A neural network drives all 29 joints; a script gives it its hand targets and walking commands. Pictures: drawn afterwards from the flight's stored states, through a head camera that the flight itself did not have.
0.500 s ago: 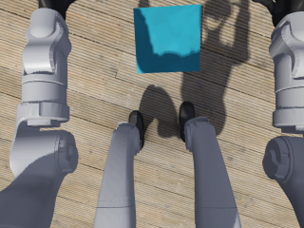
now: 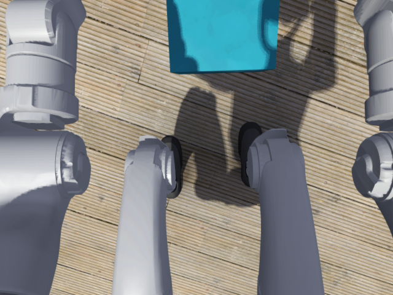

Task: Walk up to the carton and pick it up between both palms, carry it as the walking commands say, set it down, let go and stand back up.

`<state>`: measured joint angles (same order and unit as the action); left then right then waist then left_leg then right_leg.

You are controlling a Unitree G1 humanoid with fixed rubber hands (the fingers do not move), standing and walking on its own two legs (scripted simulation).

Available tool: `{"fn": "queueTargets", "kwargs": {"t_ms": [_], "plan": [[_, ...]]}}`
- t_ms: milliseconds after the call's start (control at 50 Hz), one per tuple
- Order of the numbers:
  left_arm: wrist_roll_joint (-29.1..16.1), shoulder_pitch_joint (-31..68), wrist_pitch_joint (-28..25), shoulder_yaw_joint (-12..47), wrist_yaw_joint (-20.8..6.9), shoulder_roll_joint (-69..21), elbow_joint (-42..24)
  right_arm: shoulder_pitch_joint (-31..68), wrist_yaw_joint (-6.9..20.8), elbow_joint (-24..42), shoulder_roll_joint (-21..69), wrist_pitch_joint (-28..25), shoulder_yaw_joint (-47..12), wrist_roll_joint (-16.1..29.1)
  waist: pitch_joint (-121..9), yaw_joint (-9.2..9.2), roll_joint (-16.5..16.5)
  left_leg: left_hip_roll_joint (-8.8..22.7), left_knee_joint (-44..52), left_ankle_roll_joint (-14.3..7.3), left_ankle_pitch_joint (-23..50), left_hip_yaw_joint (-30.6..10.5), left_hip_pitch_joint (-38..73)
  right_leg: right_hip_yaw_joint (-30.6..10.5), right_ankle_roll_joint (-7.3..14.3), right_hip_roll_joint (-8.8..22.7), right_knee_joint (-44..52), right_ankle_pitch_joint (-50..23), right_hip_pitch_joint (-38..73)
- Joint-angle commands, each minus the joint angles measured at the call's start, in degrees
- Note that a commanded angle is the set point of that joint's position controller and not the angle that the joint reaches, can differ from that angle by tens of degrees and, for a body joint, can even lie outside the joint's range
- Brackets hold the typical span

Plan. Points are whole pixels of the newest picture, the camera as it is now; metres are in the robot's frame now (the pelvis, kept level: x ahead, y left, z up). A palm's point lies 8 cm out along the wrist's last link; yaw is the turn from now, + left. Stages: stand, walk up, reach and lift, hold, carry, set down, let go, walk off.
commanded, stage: reach and lift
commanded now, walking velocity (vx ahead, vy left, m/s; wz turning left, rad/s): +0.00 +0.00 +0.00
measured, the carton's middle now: (220, 24) +0.55 -0.04 -0.44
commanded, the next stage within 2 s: none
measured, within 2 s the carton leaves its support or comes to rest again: neither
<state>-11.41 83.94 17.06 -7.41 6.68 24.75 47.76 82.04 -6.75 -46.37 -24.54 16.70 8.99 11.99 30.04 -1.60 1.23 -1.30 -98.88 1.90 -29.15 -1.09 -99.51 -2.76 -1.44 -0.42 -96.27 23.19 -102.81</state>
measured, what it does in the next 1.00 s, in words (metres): lowers itself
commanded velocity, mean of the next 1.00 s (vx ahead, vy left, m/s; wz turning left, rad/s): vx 0.00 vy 0.00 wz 0.00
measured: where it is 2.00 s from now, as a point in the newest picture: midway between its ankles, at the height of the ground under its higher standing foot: (210, 172)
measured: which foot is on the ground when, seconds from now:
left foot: down 0.00-1.00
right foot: down 0.00-1.00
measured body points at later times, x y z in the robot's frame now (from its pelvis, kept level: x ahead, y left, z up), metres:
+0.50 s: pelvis +0.01 +0.00 -0.11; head +0.40 -0.02 +0.11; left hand +0.58 +0.17 -0.29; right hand +0.56 -0.23 -0.30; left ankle +0.12 +0.13 -0.48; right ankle +0.15 -0.13 -0.48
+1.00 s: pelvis +0.03 +0.00 -0.17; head +0.41 +0.00 +0.05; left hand +0.57 +0.18 -0.38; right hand +0.56 -0.23 -0.37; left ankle +0.12 +0.13 -0.48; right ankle +0.15 -0.13 -0.48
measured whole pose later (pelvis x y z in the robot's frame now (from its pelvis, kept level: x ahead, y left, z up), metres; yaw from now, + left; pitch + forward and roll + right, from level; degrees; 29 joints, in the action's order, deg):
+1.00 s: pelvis +0.03 +0.00 -0.17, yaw +1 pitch +32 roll +0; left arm -13.2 83.9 4.4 0.2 5.1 23.5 64.3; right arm 85.6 -3.3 -70.8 -25.9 2.6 5.9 17.6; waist 29.9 -2.0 -0.4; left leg -3.0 -132.3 3.0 -38.5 -2.6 -126.1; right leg -1.5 -1.4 0.8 -128.9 31.9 -129.4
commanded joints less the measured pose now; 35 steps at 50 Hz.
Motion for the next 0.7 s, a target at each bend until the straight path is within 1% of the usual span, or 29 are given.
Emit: {"fn": "queueTargets", "kwargs": {"t_ms": [0,20,40,60,100,120,160,200,220,240,280,300,320,340,360,380,400,420,440,480,520,540,560,580,600,620,640,660,680], "plan": [[-2.32,22.63,-2.93,0.86,0.66,11.26,-13.57,23.69,-1.36,13.13,-11.91,-3.01,0.70,1.45,-124.93,-1.92,-1.41,-2.08,5.85,-0.56,11.12,5.82,31.33,6.46,0.18,-2.51,3.55,-12.80,46.25],[-2.08,23.90,-3.32,-0.82,0.90,12.05,-13.72,23.01,-1.19,11.87,-12.67,-3.16,0.72,1.19,-125.01,-2.00,-2.91,-2.31,5.57,-0.83,11.53,5.20,29.46,7.28,0.39,-2.44,1.74,-15.02,46.83],[-0.77,21.18,-3.50,-1.44,0.81,10.43,-8.88,20.90,-1.37,6.98,-11.89,-3.13,1.25,0.11,-119.59,-0.75,-1.15,-2.49,4.46,-0.28,11.33,6.44,24.23,6.01,0.35,-2.02,0.97,-15.14,44.54],[-1.50,21.84,-3.58,-1.47,1.44,11.95,-14.84,22.51,-1.72,13.33,-13.45,-3.77,1.03,0.84,-128.32,-1.67,-1.67,-2.18,3.72,-0.64,13.26,5.95,28.77,6.48,-0.05,-2.12,-0.12,-17.74,49.54],[0.17,20.56,-4.41,-2.18,1.34,13.50,-10.33,22.28,-1.62,10.62,-10.45,-4.02,-0.86,3.32,-121.12,1.73,-2.23,-2.16,2.24,-1.16,10.45,6.56,22.68,5.73,-0.06,-1.92,-1.76,-15.11,45.65],[-0.29,21.54,-4.56,-3.04,1.07,12.03,-10.10,21.17,-1.35,10.48,-11.47,-4.34,-1.22,2.59,-119.30,1.39,-2.39,-1.90,0.74,-0.64,10.59,7.84,19.51,4.63,0.29,-1.72,-1.80,-15.77,46.33],[0.23,19.98,-5.53,-3.72,0.83,13.50,-12.21,20.76,-1.28,12.17,-9.32,-4.63,-3.02,4.71,-123.12,4.23,-4.05,-2.38,-0.65,-1.23,11.48,8.32,16.92,3.36,0.35,-1.68,-4.24,-19.31,52.23],[-0.47,18.17,-6.14,-4.33,0.21,14.40,-9.15,21.14,-1.62,11.90,-9.55,-4.87,-3.45,4.37,-120.67,4.29,-8.38,-2.27,-2.49,-1.45,10.21,8.87,9.96,2.90,-0.52,-1.30,-6.82,-21.82,54.99],[0.07,17.03,-6.24,-2.99,-0.19,10.60,-2.21,20.46,-1.28,7.74,-8.21,-5.87,-2.87,3.89,-109.74,2.76,-4.86,-1.84,-2.30,-1.50,8.50,8.09,6.14,3.50,-1.07,-1.55,-7.29,-18.33,46.91],[0.33,18.26,-7.07,-4.60,-0.01,12.76,-10.06,19.47,-1.46,11.81,-9.15,-5.92,-3.99,3.50,-122.36,3.83,-5.99,-2.43,-4.14,-1.07,13.71,8.67,12.89,2.41,-0.68,-1.53,-7.51,-24.43,54.51],[-1.66,18.81,-7.49,-1.82,-0.38,11.05,-5.71,18.86,-1.57,7.64,-10.26,-6.56,-2.15,3.66,-115.27,0.07,-4.02,-1.69,-5.28,-0.73,11.92,8.63,9.87,4.02,-0.34,-1.47,-8.99,-21.95,48.70],[-1.39,18.40,-8.02,-0.87,-0.29,10.28,-6.14,15.71,-1.36,3.47,-10.79,-6.71,-0.66,2.07,-115.68,-0.21,-0.64,-1.41,-7.02,-0.32,14.43,7.91,14.55,5.22,-0.22,-1.07,-11.97,-23.12,42.95],[-2.63,17.29,-8.29,-0.02,-0.48,9.47,-4.62,17.64,-1.27,6.06,-10.82,-7.47,-0.58,3.20,-111.99,-0.48,-0.97,-1.69,-8.31,-0.37,14.60,7.41,12.47,4.66,-0.04,-1.42,-11.43,-20.93,38.88],[-3.67,19.07,-8.61,1.16,-0.26,10.15,-12.87,18.51,-1.51,13.14,-11.86,-7.96,-0.13,3.38,-121.24,-2.52,-2.02,-1.72,-8.68,-0.30,18.49,6.59,18.83,5.20,0.05,-1.48,-12.13,-26.36,44.12],[-3.58,19.20,-8.71,0.50,0.05,10.94,-9.00,18.57,-1.38,9.16,-12.57,-8.26,0.20,3.57,-118.55,-2.72,-1.70,-1.46,-9.48,-0.52,16.61,7.33,16.94,5.43,-0.29,-1.13,-12.86,-24.82,43.98],[-3.00,19.17,-9.11,0.21,0.22,10.12,-5.12,17.18,-1.12,3.65,-12.29,-8.54,0.03,2.40,-110.32,-1.28,-1.48,-1.44,-9.79,-0.63,14.96,6.74,13.23,5.82,-0.29,-1.43,-14.01,-22.57,37.26],[-3.98,20.65,-8.97,1.46,0.26,9.57,-11.44,18.23,-0.77,7.62,-12.38,-8.57,0.08,3.04,-115.49,-2.45,-1.88,-1.34,-9.97,-0.61,16.12,6.99,19.10,5.81,0.29,-0.99,-12.99,-21.77,39.18],[-3.14,20.18,-9.25,0.58,0.64,10.28,-8.98,18.22,-0.64,7.14,-11.47,-9.15,-0.95,3.81,-110.81,-0.87,-2.08,-0.87,-10.84,-0.80,15.62,7.02,17.12,6.08,-0.60,-0.57,-14.12,-20.77,36.43],[-3.70,21.42,-9.75,1.12,0.70,11.07,-12.51,19.62,-0.76,8.08,-12.58,-9.32,0.23,2.95,-113.12,-0.92,-2.21,-1.31,-11.11,-0.56,16.57,6.84,17.52,6.53,-0.14,-0.71,-15.10,-21.10,36.52],[-1.47,18.68,-9.44,0.47,0.60,8.91,-2.36,18.89,0.17,2.59,-9.97,-9.81,-1.76,4.56,-103.64,0.67,-1.03,-0.88,-11.65,-0.54,15.03,6.34,13.99,5.55,-0.35,-0.52,-15.02,-19.70,31.80],[-2.40,17.85,-10.71,0.49,0.29,9.98,-1.93,19.55,0.20,2.46,-9.71,-10.95,-2.41,4.06,-103.99,1.21,-4.18,-0.83,-13.98,-0.33,17.52,6.58,12.94,5.99,-1.38,-0.73,-16.41,-21.18,31.90],[-1.94,17.40,-10.95,0.57,0.63,10.02,-4.63,19.34,0.06,4.73,-11.61,-11.51,-0.25,4.43,-108.76,-0.38,-1.54,-0.53,-14.49,-0.41,18.11,5.65,17.53,7.00,-1.31,-0.65,-18.35,-21.30,32.39],[-1.17,18.82,-11.68,0.08,0.85,10.84,-1.36,19.07,0.21,-1.55,-11.29,-11.67,-0.87,4.72,-101.14,1.24,-1.12,-0.43,-15.22,-0.16,16.24,5.60,14.78,6.72,-1.16,-0.15,-19.23,-18.21,26.27],[-1.67,20.85,-11.78,0.65,0.66,9.80,-0.56,21.03,0.24,-1.92,-11.14,-11.91,-0.21,3.45,-97.56,-0.44,-0.79,-0.26,-15.78,0.14,15.66,5.92,12.56,6.44,-0.84,-0.26,-18.53,-16.97,23.69],[-1.50,20.60,-11.74,1.11,0.26,8.65,0.91,20.00,0.88,-3.91,-9.85,-11.83,-1.17,3.81,-93.87,1.18,0.16,-0.64,-15.55,0.31,14.49,5.68,10.48,5.64,-0.34,-0.21,-18.40,-15.45,21.05],[-2.65,21.14,-11.47,2.78,0.04,6.79,-1.64,20.17,0.76,-1.47,-10.37,-12.23,-1.01,3.04,-100.20,-1.84,-0.22,-0.51,-15.61,0.24,16.74,5.14,15.31,6.88,-0.83,-0.02,-18.73,-17.35,24.66],[-3.18,18.97,-12.03,3.94,-0.08,6.47,5.95,17.52,1.13,-8.84,-10.07,-12.70,-2.32,3.67,-90.59,-2.00,-0.13,0.19,-17.09,0.70,13.62,5.39,9.67,6.74,-0.84,0.54,-20.55,-15.61,20.78],[-2.15,18.84,-12.57,3.48,-0.17,6.30,1.88,18.12,1.15,-6.64,-10.01,-13.33,-0.32,3.07,-94.39,-1.85,1.36,-0.09,-16.97,0.76,15.26,5.44,12.29,6.52,-0.66,0.36,-20.48,-16.52,20.95],[-2.71,19.15,-12.87,3.42,-0.24,7.30,4.31,19.51,1.23,-6.27,-9.81,-13.68,-1.52,4.52,-92.90,-1.62,0.27,0.19,-17.63,0.39,15.28,4.47,11.62,6.55,-1.00,0.49,-21.23,-16.44,20.51]]}}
